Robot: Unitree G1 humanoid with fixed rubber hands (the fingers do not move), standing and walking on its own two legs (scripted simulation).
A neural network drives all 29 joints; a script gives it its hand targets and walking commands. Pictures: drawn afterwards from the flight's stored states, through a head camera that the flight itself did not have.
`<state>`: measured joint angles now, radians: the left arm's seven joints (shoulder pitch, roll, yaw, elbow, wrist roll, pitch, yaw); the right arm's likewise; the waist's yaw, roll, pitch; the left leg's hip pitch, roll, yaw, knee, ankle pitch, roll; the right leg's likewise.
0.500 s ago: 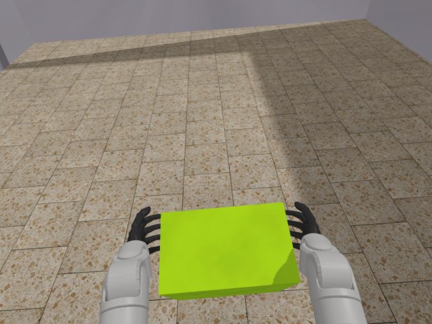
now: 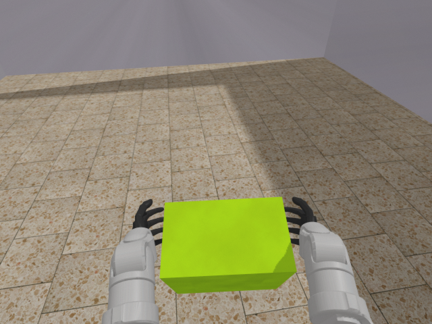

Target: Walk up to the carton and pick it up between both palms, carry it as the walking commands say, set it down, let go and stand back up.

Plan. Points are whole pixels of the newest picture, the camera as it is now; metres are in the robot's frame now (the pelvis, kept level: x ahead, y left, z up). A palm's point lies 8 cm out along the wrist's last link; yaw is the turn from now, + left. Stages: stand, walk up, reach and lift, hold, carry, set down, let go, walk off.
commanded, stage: hold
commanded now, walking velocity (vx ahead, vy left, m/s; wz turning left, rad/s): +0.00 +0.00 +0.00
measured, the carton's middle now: (225, 249) +0.31 +0.05 -0.03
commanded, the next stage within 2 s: set down in 0.08 s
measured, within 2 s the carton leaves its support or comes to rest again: neither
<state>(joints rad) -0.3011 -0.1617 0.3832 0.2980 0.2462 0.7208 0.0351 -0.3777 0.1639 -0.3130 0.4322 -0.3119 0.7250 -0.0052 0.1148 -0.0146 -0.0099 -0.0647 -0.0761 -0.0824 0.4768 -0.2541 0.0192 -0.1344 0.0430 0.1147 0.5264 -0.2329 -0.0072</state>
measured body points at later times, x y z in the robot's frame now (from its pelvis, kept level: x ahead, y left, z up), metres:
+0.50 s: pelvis +0.03 -0.02 +0.01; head +0.00 -0.04 +0.45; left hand +0.26 +0.19 -0.01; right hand +0.32 -0.13 -0.02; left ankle +0.01 +0.11 -0.74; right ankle +0.04 -0.11 -0.74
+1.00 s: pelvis -0.03 -0.03 -0.04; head +0.09 -0.03 +0.39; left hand +0.29 +0.18 -0.09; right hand +0.34 -0.14 -0.11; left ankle +0.01 +0.11 -0.74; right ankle +0.04 -0.11 -0.74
